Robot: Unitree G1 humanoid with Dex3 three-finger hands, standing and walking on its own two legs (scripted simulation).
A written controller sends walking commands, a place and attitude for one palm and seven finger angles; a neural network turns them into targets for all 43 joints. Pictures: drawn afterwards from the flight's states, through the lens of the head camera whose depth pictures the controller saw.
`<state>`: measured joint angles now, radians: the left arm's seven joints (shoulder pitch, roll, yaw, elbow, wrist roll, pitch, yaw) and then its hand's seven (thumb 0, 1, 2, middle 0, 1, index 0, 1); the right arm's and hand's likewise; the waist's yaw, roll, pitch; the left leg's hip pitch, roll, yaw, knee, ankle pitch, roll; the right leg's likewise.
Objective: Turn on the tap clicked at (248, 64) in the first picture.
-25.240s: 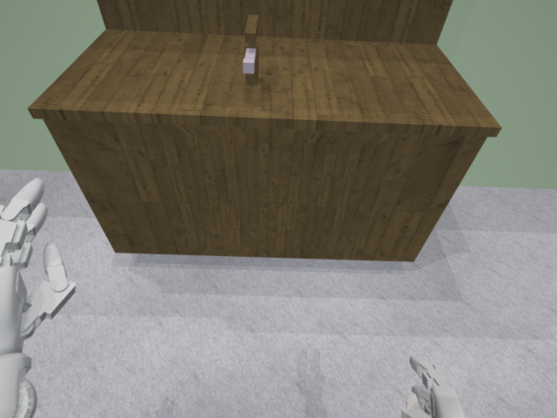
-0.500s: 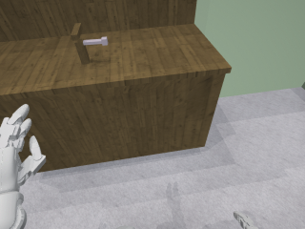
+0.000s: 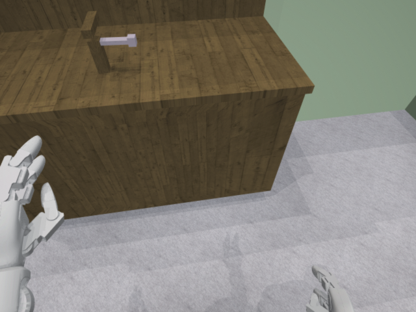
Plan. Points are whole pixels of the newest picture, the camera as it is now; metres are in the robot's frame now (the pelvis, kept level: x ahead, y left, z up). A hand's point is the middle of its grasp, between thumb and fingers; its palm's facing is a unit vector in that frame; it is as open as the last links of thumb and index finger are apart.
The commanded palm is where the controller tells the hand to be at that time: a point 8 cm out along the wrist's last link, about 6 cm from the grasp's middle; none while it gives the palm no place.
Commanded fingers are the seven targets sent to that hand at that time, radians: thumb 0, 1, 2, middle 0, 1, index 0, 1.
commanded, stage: stand and wait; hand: left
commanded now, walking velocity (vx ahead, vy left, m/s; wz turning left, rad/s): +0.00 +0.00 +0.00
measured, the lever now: (132, 40) +0.85 +0.29 +0.10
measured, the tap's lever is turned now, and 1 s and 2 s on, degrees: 86 86 86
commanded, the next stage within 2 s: none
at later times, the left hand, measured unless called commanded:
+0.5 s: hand (41, 200) +0.23 +0.25 +0.17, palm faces +0.38 -0.85 -0.37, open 7.4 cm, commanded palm +0.18 +0.29 +0.18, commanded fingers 0.00 0.90 0.90 -0.20 -0.30 -0.20 -0.30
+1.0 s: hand (23, 206) +0.22 +0.27 +0.17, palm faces +0.38 -0.85 -0.36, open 7.4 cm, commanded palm +0.17 +0.31 +0.18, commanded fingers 0.00 0.90 0.90 -0.20 -0.30 -0.20 -0.30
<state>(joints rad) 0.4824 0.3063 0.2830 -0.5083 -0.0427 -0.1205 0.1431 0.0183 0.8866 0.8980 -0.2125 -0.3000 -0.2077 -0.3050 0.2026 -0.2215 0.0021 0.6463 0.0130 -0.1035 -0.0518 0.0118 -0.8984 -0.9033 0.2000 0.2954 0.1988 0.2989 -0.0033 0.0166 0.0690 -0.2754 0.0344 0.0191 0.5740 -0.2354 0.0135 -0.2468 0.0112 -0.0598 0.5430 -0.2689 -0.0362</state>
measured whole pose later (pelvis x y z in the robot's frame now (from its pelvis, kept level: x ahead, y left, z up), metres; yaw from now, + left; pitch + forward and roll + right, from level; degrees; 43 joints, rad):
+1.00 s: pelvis +0.00 +0.03 +0.01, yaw -1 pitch -1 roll -1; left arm 0.47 0.34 0.32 -0.46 -0.05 -0.15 0.17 0.02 0.89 0.90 -0.21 -0.30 -0.21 -0.30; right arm 0.18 -0.20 0.01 0.61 0.00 -0.09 -0.07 0.01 -0.90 -0.90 0.20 0.30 0.20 0.30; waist 0.00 0.01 0.03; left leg -0.22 0.01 0.05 0.44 -0.21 0.02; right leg -0.18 -0.01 -0.02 0.37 -0.17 0.01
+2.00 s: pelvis +0.01 +0.03 +0.01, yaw -1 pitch -1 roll -1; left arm 0.47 0.33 0.31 -0.44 -0.06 -0.14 0.16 0.02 0.89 0.90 -0.21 -0.30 -0.21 -0.30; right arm 0.17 -0.21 0.01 0.61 0.00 -0.08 -0.08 0.01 -0.90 -0.90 0.20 0.30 0.20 0.30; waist 0.01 0.03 0.02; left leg -0.21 0.02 0.04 0.43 -0.21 0.02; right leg -0.17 0.00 -0.03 0.36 -0.18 0.01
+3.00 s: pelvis +0.01 +0.03 +0.01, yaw -1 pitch -1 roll -1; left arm 0.46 0.33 0.31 -0.44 -0.06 -0.13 0.15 0.02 0.89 0.90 -0.21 -0.30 -0.21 -0.30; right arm 0.17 -0.21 0.01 0.61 0.00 -0.08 -0.08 0.01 -0.90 -0.90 0.20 0.30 0.20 0.30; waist 0.01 0.02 0.01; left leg -0.21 0.01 0.04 0.43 -0.21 0.02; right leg -0.16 -0.01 -0.04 0.35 -0.18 0.01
